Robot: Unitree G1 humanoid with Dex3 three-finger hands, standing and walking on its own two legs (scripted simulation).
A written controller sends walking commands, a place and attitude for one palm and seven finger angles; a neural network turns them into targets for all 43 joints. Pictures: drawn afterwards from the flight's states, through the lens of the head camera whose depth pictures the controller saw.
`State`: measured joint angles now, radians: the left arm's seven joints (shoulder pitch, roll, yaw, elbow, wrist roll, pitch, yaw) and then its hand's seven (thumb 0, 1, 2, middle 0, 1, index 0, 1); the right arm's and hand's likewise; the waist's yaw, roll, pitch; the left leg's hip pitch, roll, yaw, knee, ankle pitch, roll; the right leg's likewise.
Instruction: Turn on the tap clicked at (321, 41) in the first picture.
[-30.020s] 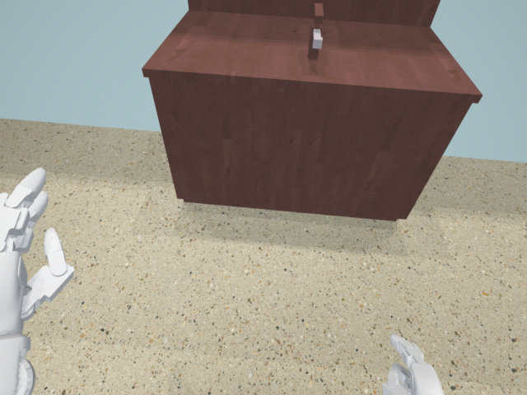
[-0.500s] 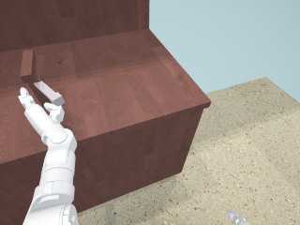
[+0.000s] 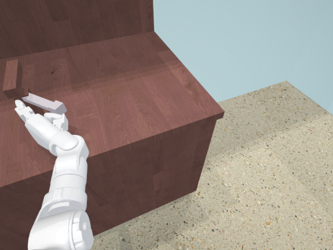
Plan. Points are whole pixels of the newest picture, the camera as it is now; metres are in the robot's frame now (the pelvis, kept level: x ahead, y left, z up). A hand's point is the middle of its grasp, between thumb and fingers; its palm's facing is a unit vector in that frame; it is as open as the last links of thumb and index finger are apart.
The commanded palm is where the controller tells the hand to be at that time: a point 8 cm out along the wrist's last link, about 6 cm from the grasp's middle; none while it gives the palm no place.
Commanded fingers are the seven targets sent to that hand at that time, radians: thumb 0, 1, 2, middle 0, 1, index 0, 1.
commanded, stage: push the lever round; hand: left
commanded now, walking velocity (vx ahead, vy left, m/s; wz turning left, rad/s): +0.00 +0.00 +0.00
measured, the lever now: (57, 108) +0.44 +0.29 +0.11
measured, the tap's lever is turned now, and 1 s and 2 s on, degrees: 42 68 74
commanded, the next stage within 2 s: lift the hand up off the lever in 0.98 s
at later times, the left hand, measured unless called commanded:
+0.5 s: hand (73, 109) +0.44 +0.26 +0.10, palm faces +0.87 -0.48 -0.10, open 7.7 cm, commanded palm +0.39 +0.27 +0.10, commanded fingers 0.00 0.90 0.90 -0.15 -0.15 -0.15 -0.15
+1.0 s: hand (76, 102) +0.47 +0.25 +0.10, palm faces +0.87 -0.49 -0.11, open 7.7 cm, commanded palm +0.42 +0.26 +0.10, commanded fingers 0.00 0.90 0.90 -0.15 -0.15 -0.15 -0.15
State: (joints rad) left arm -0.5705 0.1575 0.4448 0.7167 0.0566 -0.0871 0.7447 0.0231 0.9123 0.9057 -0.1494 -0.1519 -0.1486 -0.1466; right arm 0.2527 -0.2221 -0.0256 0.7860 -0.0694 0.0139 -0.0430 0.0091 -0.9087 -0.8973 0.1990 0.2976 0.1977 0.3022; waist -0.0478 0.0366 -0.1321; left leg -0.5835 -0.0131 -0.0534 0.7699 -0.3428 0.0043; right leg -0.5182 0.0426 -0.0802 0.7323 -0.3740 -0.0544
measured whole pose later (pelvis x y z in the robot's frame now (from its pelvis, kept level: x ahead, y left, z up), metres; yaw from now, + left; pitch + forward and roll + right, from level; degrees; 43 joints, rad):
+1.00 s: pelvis +0.01 +0.00 +0.00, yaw +0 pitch +13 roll -1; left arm -0.83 0.22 0.52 0.99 0.14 -0.10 0.88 0.03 0.94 0.92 -0.15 -0.15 -0.15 -0.15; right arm 0.31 -0.23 -0.04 0.82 -0.11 0.01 0.03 0.01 -0.91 -0.90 0.20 0.30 0.20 0.30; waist -0.10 0.04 -0.14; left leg -0.67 -0.01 -0.06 0.80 -0.35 0.00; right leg -0.60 0.04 -0.09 0.75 -0.38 -0.06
